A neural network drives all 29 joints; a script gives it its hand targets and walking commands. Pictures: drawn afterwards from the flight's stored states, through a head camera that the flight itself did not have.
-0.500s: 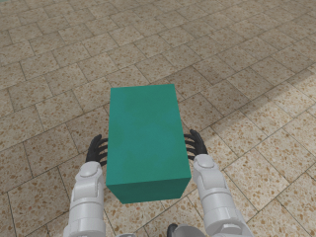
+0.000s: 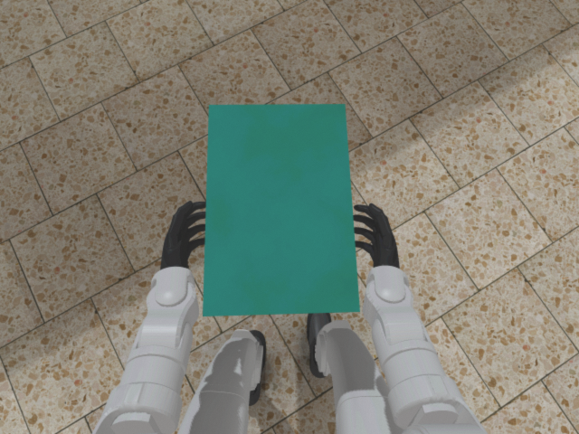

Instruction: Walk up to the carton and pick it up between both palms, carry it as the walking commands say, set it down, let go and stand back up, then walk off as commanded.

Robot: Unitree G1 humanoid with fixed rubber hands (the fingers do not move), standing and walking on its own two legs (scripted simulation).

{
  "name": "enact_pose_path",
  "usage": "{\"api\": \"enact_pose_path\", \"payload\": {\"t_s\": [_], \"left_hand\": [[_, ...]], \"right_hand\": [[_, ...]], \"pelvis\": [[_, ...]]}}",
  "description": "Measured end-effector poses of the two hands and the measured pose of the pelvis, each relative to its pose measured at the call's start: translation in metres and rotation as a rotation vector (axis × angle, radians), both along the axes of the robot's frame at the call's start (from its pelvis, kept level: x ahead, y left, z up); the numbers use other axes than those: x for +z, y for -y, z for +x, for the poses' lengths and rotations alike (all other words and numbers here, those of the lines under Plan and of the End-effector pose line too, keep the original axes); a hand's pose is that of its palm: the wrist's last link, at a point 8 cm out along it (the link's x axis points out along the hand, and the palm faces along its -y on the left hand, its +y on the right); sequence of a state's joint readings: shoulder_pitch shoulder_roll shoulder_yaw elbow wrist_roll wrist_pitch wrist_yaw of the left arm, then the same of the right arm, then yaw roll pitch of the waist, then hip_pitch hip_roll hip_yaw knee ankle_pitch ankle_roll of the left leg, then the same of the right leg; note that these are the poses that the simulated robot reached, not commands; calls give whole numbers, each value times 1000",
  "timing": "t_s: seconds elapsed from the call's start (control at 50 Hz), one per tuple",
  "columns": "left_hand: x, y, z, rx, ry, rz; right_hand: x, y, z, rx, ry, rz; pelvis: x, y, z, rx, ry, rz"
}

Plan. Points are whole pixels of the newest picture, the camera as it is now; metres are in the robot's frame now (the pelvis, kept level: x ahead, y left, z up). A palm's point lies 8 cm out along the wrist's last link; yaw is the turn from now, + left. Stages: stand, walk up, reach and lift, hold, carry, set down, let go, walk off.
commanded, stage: set down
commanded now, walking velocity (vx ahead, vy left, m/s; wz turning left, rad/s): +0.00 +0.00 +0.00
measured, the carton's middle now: (279, 222) +0.39 +0.04 -0.19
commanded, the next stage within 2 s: none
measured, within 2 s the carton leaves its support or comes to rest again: neither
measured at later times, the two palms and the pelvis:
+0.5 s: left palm (187, 232) +0.37 +0.19 -0.19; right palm (358, 239) +0.37 -0.10 -0.20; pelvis -0.01 +0.01 -0.05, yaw +2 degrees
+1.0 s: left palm (202, 215) +0.41 +0.19 -0.27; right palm (349, 221) +0.42 -0.10 -0.29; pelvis -0.03 +0.00 -0.14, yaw +4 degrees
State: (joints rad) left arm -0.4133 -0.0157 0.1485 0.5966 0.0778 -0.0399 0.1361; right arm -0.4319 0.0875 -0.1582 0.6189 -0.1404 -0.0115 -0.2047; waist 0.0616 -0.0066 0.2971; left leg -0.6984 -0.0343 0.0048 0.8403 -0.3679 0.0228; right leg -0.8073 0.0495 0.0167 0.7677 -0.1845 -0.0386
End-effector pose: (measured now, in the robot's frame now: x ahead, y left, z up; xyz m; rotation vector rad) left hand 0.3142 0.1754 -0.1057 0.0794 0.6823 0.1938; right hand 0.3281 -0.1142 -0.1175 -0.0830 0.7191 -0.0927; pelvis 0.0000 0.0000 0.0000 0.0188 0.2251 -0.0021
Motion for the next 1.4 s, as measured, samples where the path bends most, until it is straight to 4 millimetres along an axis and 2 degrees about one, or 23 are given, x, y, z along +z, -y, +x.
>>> {"api": "enact_pose_path", "payload": {"t_s": [0.08, 0.28, 0.52, 0.68, 0.76, 0.96, 1.18, 1.32, 1.4], "left_hand": [[-12, 2, 6, -5, -14, -10], [-34, -9, 42, -34, 23, 15], [-91, -16, 53, -5, -11, -29], [-106, -18, 66, 0, 14, -39], [-116, -18, 76, 5, 30, -41], [-157, -14, 96, 22, 18, -59], [-190, -16, 115, 31, 18, -69], [-208, -19, 134, 35, 25, -81], [-224, -21, 139, 30, 10, -77]], "right_hand": [[-9, 2, 4, -15, -10, 2], [-35, -10, 29, 8, 14, 3], [-89, -19, 44, 33, -20, -15], [-106, -22, 59, 35, 4, -6], [-116, -21, 70, 47, 20, -13], [-162, -19, 89, 59, 3, -11], [-197, -21, 107, 44, -3, 12], [-221, -25, 121, 14, -1, 44], [-237, -27, 125, 3, -16, 55]], "pelvis": [[-4, 1, -3, 1, -15, 2], [-24, -1, -11, 8, -80, 1], [-54, -7, -12, 28, -204, 2], [-74, -9, -16, 48, -250, 5], [-87, -8, -21, 54, -272, 5], [-127, -2, -31, 66, -336, 8], [-172, 3, -41, 69, -331, 9], [-200, 3, -47, 79, -317, 6], [-214, 2, -49, 81, -319, 1]]}}
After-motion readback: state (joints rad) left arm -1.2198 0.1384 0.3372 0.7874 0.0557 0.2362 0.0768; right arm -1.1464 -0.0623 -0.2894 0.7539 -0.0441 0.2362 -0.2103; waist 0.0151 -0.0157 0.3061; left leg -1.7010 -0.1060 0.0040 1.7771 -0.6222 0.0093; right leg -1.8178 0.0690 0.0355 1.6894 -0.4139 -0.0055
